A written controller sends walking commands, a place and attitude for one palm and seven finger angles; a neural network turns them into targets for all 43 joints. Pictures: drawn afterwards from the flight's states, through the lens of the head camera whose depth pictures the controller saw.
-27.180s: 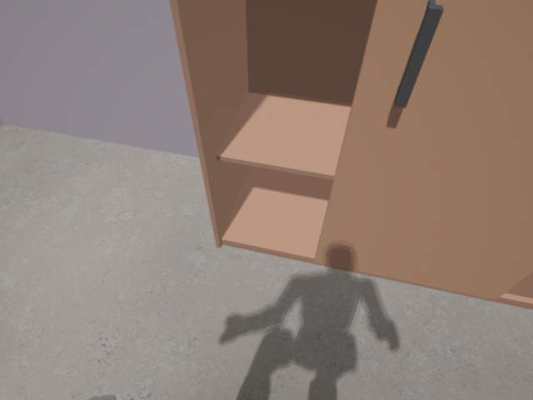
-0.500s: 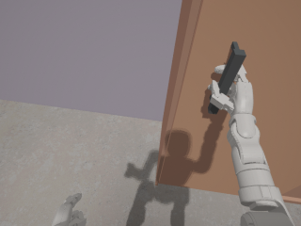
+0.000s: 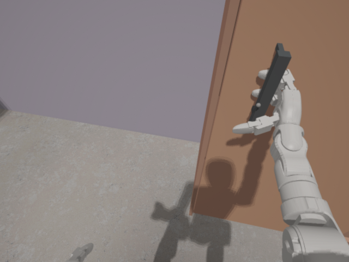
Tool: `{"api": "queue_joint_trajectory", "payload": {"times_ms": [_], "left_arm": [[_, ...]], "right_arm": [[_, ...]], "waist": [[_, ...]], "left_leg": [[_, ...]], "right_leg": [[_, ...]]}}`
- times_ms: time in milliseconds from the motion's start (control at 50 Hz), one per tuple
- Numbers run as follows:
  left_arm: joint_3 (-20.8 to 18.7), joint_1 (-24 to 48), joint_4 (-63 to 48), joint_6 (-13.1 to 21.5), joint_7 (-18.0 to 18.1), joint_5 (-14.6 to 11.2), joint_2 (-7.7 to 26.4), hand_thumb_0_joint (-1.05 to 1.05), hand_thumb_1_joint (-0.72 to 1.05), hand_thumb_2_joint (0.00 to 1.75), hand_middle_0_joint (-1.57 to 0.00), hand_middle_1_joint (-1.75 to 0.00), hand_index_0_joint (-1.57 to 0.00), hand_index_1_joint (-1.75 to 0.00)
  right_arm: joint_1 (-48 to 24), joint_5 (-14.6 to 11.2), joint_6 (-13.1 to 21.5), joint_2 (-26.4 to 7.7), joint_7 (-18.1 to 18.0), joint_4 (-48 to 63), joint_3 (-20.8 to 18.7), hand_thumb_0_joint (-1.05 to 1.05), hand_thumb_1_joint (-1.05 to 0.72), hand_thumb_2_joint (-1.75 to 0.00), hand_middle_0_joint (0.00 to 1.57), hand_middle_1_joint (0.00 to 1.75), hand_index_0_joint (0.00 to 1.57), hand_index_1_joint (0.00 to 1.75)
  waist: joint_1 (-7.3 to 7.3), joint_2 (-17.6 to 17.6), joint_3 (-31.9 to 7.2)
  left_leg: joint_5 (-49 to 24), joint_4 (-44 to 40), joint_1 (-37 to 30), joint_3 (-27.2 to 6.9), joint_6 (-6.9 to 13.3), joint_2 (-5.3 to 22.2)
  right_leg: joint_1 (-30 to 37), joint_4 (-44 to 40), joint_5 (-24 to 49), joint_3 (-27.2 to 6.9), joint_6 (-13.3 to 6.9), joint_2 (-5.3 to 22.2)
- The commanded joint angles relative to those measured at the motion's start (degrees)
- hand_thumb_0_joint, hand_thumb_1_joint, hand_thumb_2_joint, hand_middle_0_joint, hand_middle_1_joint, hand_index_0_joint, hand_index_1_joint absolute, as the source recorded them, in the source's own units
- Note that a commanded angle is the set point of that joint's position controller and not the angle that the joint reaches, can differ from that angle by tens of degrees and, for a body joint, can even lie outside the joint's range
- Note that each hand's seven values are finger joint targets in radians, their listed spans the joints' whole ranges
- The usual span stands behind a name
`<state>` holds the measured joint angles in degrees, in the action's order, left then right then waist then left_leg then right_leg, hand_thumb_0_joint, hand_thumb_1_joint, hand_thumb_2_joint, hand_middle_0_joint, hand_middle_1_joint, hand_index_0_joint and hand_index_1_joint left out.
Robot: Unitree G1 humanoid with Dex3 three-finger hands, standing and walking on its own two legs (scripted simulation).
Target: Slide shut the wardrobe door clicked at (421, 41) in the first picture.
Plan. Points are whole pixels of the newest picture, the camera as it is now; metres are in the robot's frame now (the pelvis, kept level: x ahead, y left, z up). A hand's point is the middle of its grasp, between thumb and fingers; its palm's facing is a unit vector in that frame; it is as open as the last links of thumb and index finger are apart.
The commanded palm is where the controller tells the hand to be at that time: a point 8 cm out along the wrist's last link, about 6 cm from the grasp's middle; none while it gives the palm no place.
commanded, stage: loosen the grip on the handle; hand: right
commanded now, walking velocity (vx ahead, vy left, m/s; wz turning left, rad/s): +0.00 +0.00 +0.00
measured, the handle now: (265, 88) +0.47 -0.15 +0.18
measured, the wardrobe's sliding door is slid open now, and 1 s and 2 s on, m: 0.00 0.00 0.00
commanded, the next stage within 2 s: slip the hand off the handle in 0.06 s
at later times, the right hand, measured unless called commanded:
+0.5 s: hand (274, 107) +0.42 -0.17 +0.17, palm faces +0.17 +0.98 -0.08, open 14.7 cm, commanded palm +0.39 -0.23 +0.17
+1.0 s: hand (295, 123) +0.39 -0.21 +0.16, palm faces +0.12 +0.99 -0.08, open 14.7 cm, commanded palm +0.35 -0.25 +0.17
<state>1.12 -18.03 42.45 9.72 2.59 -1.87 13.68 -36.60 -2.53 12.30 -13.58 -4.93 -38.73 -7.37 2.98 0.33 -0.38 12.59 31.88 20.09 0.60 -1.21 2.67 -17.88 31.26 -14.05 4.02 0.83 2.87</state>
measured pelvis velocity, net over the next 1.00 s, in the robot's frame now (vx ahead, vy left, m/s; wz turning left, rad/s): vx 0.03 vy -0.01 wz -0.01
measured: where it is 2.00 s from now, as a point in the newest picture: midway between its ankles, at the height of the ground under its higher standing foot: outside the picture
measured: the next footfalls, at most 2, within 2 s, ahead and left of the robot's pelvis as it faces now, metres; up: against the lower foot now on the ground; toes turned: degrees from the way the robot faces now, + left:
none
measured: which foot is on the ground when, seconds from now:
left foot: down 0.00-1.00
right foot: down 0.00-1.00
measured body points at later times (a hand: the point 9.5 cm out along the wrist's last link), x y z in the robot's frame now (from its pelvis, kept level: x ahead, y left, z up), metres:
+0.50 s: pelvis +0.02 +0.00 +0.00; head +0.02 +0.01 +0.45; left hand +0.17 +0.25 -0.10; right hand +0.41 -0.22 +0.17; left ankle +0.05 +0.13 -0.73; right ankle +0.03 -0.13 -0.73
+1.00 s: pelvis +0.03 -0.01 +0.00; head +0.03 +0.00 +0.45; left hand +0.17 +0.23 -0.10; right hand +0.37 -0.26 +0.17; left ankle +0.05 +0.13 -0.73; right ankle +0.03 -0.13 -0.73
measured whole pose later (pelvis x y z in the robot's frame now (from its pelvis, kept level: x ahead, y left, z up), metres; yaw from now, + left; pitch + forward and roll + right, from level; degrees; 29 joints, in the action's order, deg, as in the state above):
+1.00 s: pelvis +0.03 -0.01 +0.00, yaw -1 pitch +1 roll +0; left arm 0.7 -16.7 38.3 6.8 2.7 -2.0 14.2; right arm -18.4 -8.9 10.6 -15.6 6.6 -20.0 -12.9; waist -0.3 -1.4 -3.0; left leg 15.8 32.4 17.9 1.3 -2.0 3.1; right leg -16.8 33.4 -17.9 3.3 0.5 2.5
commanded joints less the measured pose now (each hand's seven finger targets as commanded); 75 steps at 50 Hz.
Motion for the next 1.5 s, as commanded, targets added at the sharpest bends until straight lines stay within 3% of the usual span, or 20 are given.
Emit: {"api": "queue_joint_trajectory", "payload": {"times_ms": [0,60,100,140,200,360,400,500,580,700,720,820,880,900,1000,1060,1220,1280,1400,1480], "left_arm": [[-2.7,6.1,-8.9,3.5,0.8,0.0,7.9,0.00,0.90,0.90,-0.20,-0.30,-0.20,-0.30],[-3.3,4.9,-8.9,3.4,0.2,0.4,7.6,0.00,0.90,0.90,-0.20,-0.30,-0.20,-0.30],[-3.3,4.6,-8.7,3.1,0.0,0.6,7.5,0.00,0.90,0.90,-0.20,-0.30,-0.20,-0.30],[-3.3,3.7,-7.9,2.5,0.0,0.6,7.8,0.00,0.90,0.90,-0.20,-0.30,-0.20,-0.30],[-3.3,4.3,-8.2,1.3,0.6,0.8,8.2,0.00,0.90,0.90,-0.20,-0.30,-0.20,-0.30],[-2.6,6.4,-10.1,-1.1,1.7,0.3,7.1,0.00,0.90,0.90,-0.20,-0.30,-0.20,-0.30],[-2.5,6.6,-10.2,-1.5,1.8,0.3,7.1,0.00,0.90,0.90,-0.20,-0.30,-0.20,-0.30],[-2.4,6.8,-10.6,-2.0,2.0,0.2,7.6,0.00,0.90,0.90,-0.20,-0.30,-0.20,-0.30],[-2.6,6.7,-10.7,-1.6,2.2,-0.2,7.6,0.00,0.90,0.90,-0.20,-0.30,-0.20,-0.30],[-2.7,4.9,-9.5,-0.9,2.7,-0.4,8.5,0.00,0.90,0.90,-0.20,-0.30,-0.20,-0.30],[-2.8,4.8,-9.3,-0.9,2.8,-0.5,8.8,0.00,0.90,0.90,-0.20,-0.30,-0.20,-0.30],[-3.1,5.5,-11.8,0.1,1.4,-0.4,8.1,0.00,0.90,0.90,-0.20,-0.30,-0.20,-0.30],[-3.0,6.3,-12.8,0.5,0.6,-0.3,8.2,0.00,0.90,0.90,-0.20,-0.30,-0.20,-0.30],[-3.0,6.3,-12.8,0.4,0.6,-0.2,8.5,0.00,0.90,0.90,-0.20,-0.30,-0.20,-0.30],[-2.5,9.0,-14.3,0.9,0.6,-0.2,7.9,0.00,0.90,0.90,-0.20,-0.30,-0.20,-0.30],[-2.3,9.9,-14.8,1.5,0.7,0.1,7.0,0.00,0.90,0.90,-0.20,-0.30,-0.20,-0.30],[-1.1,11.9,-14.3,1.7,1.9,-0.2,6.6,0.00,0.90,0.90,-0.20,-0.30,-0.20,-0.30],[-0.6,12.8,-14.4,1.4,2.6,-0.3,6.5,0.00,0.90,0.90,-0.20,-0.30,-0.20,-0.30],[-0.6,13.3,-15.2,2.5,2.6,0.3,6.0,0.00,0.90,0.90,-0.20,-0.30,-0.20,-0.30],[-0.4,13.3,-14.6,3.4,2.8,0.3,6.1,0.00,0.90,0.90,-0.20,-0.30,-0.20,-0.30]], "right_arm": [[-25.7,-1.9,3.9,-9.5,-0.4,15.1,-3.7,0.00,0.55,-0.20,0.25,1.15,0.25,1.15],[-22.3,-1.6,4.2,-7.3,-1.0,20.5,-2.8,0.00,0.55,-0.20,0.25,1.15,0.25,1.15],[-19.7,-1.2,3.6,-6.4,-1.4,21.0,-2.3,0.00,0.55,-0.20,0.25,1.15,0.25,1.15],[-20.8,-0.6,2.7,-5.8,-1.9,18.1,-1.2,0.00,0.55,-0.20,0.25,1.15,0.25,1.15],[-21.2,0.7,2.7,-11.8,-2.3,18.9,-5.3,0.00,0.55,-0.20,0.25,1.15,0.25,1.15],[-16.0,-2.1,1.3,-13.2,1.0,20.3,-8.1,0.00,0.55,-0.20,0.25,1.15,0.25,1.15],[-14.4,-2.7,1.1,-14.0,1.5,20.2,-9.4,0.00,0.55,-0.20,0.25,1.15,0.25,1.15],[-15.7,-2.4,2.0,-16.0,3.6,20.5,-9.5,0.00,0.55,-0.20,0.25,1.15,0.25,1.15],[-19.0,-3.1,3.6,-14.5,7.6,22.2,-6.8,0.00,0.55,-0.20,0.25,1.15,0.25,1.15],[-20.8,-5.8,3.9,-15.8,12.2,18.4,-7.4,0.00,0.55,-0.20,0.25,1.15,0.25,1.15],[-20.8,-6.1,3.8,-17.8,12.5,17.3,-9.2,0.00,0.55,-0.20,0.25,1.15,0.25,1.15],[-9.9,-7.6,3.7,-13.0,13.1,26.1,-7.6,0.00,0.55,-0.20,0.25,1.15,0.25,1.15],[-3.0,-7.5,2.8,-12.8,12.2,29.6,-8.4,0.00,0.55,-0.20,0.25,1.15,0.25,1.15],[-1.6,-7.4,2.4,-14.2,11.5,29.9,-9.7,0.00,0.55,-0.20,0.25,1.15,0.25,1.15],[0.9,-6.5,-0.2,-12.6,9.2,38.8,-8.7,0.00,0.55,-0.20,0.25,1.15,0.25,1.15],[3.1,-5.9,-0.7,-11.7,8.3,45.2,-8.1,0.00,0.55,-0.20,0.25,1.15,0.25,1.15],[10.0,-7.3,-4.8,-8.7,10.4,45.4,-5.0,0.00,0.55,-0.20,0.25,1.15,0.25,1.15],[11.1,-8.1,-6.7,-10.1,11.0,44.7,-6.7,0.00,0.55,-0.20,0.25,1.15,0.25,1.15],[14.4,-8.8,-4.3,-11.7,11.9,52.5,-8.7,0.00,0.55,-0.20,0.25,1.15,0.25,1.15],[14.3,-9.2,-3.0,-11.5,12.6,52.0,-8.2,0.00,0.55,-0.20,0.25,1.15,0.25,1.15]], "waist": [[-2.10,2.0,-14.3],[-2.73,-0.1,-18.0],[-2.87,1.5,-17.0],[-1.14,3.6,-14.3],[-1.97,3.2,-14.7],[-4.19,1.3,-18.6],[-4.24,3.0,-17.1],[-2.97,3.7,-14.1],[-1.86,-1.9,-15.7],[-0.42,-0.9,-16.2],[-0.74,-1.3,-16.0],[-3.96,-4.7,-21.5],[-4.99,-2.3,-18.4],[-4.88,0.6,-16.9],[-5.20,-0.8,-14.1],[-5.67,-4.5,-16.8],[-4.43,0.2,-9.5],[-4.93,0.5,-7.6],[-5.84,-1.8,-12.7],[-4.91,-2.5,-9.4]], "left_leg": [[2.6,-7.0,-6.2,0.1,2.3,-2.2],[-6.2,-5.2,-7.5,0.9,2.4,-2.5],[-8.2,-5.0,-7.9,1.2,2.3,-2.5],[-7.2,-5.4,-5.8,1.3,1.8,-2.5],[-4.3,-6.1,-6.5,0.6,1.9,-2.3],[-12.1,-5.2,-12.0,0.4,2.1,-1.9],[-12.4,-5.3,-11.8,0.7,2.1,-2.1],[-10.0,-6.1,-9.8,0.2,1.7,-2.0],[-10.0,-5.2,-7.9,0.4,2.1,-2.3],[-8.5,-4.8,-5.3,1.0,2.1,-2.8],[-8.6,-4.6,-5.2,1.0,2.1,-2.7],[-13.8,-1.8,-8.0,2.1,2.6,-2.9],[-13.7,-1.6,-7.9,2.5,2.5,-3.0],[-12.9,-1.9,-8.2,2.5,2.4,-3.1],[-9.4,-2.6,-7.8,2.4,2.4,-3.0],[-10.4,-2.0,-8.7,2.4,2.6,-3.1],[-3.9,-4.9,-6.7,2.5,1.8,-3.0],[-1.0,-6.0,-6.6,2.2,1.8,-2.8],[-6.7,-4.8,-10.0,1.8,1.9,-2.7],[-5.3,-5.2,-8.0,1.9,1.7,-2.8]], "right_leg": [[3.0,-6.4,-1.9,-1.5,-2.6,-2.0],[6.3,-5.3,6.5,-1.1,-2.4,-1.9],[5.8,-5.2,8.5,-1.2,-2.3,-1.8],[4.7,-5.0,6.9,-1.3,-2.4,-1.8],[3.9,-5.0,4.6,-1.1,-2.7,-2.1],[4.9,-4.9,9.5,-0.3,-2.4,-2.7],[4.5,-4.8,9.9,-0.5,-2.5,-2.4],[3.5,-4.4,7.2,-0.5,-2.9,-2.4],[5.9,-3.6,7.5,-1.0,-2.6,-2.6],[6.0,-2.5,6.8,-2.4,-2.6,-2.5],[5.3,-2.4,6.9,-2.5,-2.5,-2.5],[8.1,-1.7,14.4,-3.0,-1.9,-2.4],[6.5,-2.1,14.7,-3.0,-1.7,-1.8],[5.1,-2.2,13.5,-3.0,-2.0,-1.8],[4.9,-3.3,10.3,-2.8,-2.0,-1.8],[7.2,-3.2,11.9,-2.8,-1.6,-1.8],[5.2,-4.1,4.0,-2.8,-2.1,-2.2],[4.2,-4.4,1.5,-2.9,-2.2,-2.6],[6.9,-3.0,6.8,-2.5,-2.3,-2.8],[5.9,-3.1,5.0,-2.6,-2.1,-2.8]]}}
